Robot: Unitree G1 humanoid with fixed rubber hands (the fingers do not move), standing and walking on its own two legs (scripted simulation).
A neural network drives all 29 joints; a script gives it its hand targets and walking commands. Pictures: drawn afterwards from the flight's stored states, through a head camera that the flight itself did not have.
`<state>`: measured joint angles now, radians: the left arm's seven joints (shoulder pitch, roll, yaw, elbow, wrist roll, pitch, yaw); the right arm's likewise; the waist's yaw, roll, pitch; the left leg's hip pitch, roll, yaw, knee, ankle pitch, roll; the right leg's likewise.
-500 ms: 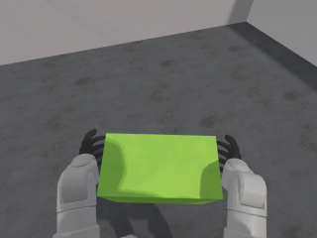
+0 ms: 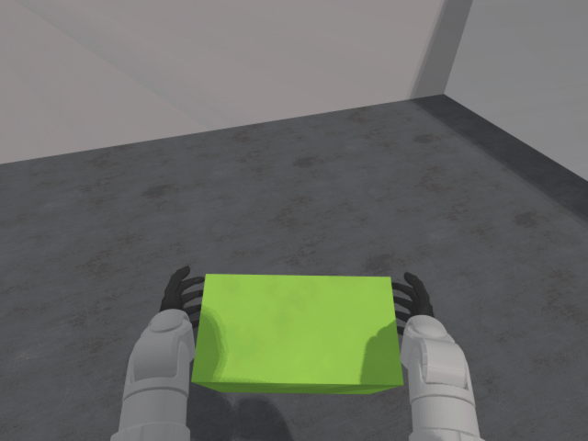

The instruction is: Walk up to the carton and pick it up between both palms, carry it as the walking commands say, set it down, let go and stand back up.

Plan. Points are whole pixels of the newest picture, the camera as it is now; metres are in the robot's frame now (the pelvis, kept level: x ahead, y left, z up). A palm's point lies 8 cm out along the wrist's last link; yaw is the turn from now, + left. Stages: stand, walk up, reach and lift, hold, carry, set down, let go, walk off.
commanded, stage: set down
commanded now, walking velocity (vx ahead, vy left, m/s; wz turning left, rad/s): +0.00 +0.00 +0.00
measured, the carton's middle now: (296, 340) +0.30 -0.01 -0.05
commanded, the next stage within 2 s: none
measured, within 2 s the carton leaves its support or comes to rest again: neither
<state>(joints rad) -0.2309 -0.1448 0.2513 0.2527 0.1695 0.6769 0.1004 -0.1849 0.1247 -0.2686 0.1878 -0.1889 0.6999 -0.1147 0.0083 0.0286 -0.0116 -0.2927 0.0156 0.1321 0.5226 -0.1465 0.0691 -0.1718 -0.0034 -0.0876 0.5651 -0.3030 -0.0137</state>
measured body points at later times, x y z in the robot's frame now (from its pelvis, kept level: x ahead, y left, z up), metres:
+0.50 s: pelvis +0.02 -0.03 +0.00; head +0.00 -0.04 +0.45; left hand +0.32 +0.13 -0.01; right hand +0.31 -0.23 -0.02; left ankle +0.10 +0.08 -0.73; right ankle +0.01 -0.11 -0.73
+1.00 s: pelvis +0.02 -0.03 -0.02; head +0.18 -0.05 +0.40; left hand +0.32 +0.13 -0.12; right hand +0.30 -0.22 -0.13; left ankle +0.10 +0.08 -0.73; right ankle +0.01 -0.11 -0.73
